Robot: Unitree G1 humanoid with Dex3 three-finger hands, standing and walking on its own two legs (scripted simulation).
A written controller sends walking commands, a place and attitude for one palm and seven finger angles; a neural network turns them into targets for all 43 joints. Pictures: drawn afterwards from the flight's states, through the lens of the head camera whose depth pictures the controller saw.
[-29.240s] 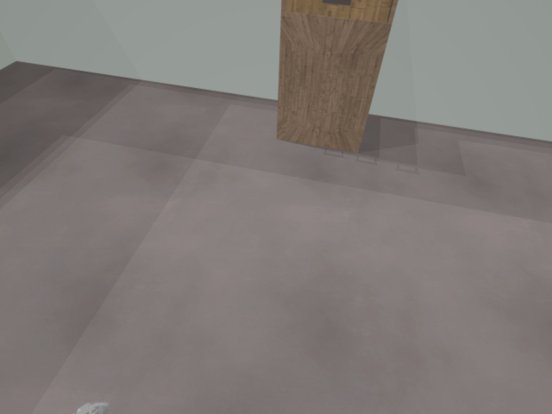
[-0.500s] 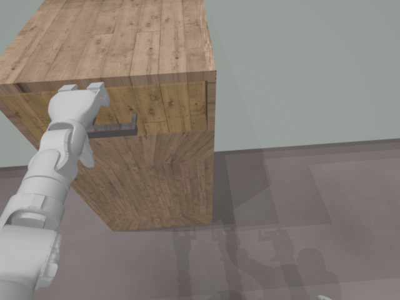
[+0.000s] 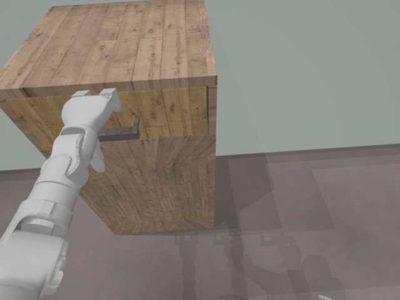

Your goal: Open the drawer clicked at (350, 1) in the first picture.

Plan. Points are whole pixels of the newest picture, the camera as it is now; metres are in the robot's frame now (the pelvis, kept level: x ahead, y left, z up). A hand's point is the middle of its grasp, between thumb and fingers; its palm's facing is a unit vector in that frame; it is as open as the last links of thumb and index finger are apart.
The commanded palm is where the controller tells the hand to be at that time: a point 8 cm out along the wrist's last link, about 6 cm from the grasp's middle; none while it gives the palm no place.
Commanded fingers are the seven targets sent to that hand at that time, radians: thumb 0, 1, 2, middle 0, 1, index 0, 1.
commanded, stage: re-aim the fingers above the handle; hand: left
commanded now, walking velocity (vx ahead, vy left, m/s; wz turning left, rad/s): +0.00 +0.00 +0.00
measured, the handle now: (114, 128) +0.49 +0.23 +0.04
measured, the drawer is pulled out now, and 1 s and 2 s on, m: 0.00 0.00 0.00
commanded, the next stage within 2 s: lower the fingers behind the handle in 0.50 s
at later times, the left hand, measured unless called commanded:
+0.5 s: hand (100, 126) +0.45 +0.24 +0.10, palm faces -0.03 -0.01 -1.00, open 13.8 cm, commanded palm +0.42 +0.24 +0.16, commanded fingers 0.00 -0.50 0.30 -0.30 -1.20 -0.30 -1.20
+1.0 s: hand (102, 136) +0.44 +0.24 +0.07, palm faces -0.03 -0.01 -1.00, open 13.8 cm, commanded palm +0.42 +0.24 +0.13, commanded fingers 0.00 -0.50 0.30 -0.30 -1.20 -0.30 -1.20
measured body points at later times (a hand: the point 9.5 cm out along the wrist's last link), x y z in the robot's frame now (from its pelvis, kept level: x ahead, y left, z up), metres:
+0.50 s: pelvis +0.00 -0.01 +0.00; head +0.05 -0.03 +0.45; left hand +0.44 +0.23 +0.15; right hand +0.08 -0.27 -0.14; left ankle -0.03 +0.11 -0.73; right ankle -0.02 -0.12 -0.73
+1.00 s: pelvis +0.00 +0.00 -0.01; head +0.05 -0.01 +0.44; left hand +0.44 +0.24 +0.13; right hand +0.09 -0.27 -0.13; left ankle -0.03 +0.11 -0.73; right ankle -0.02 -0.12 -0.73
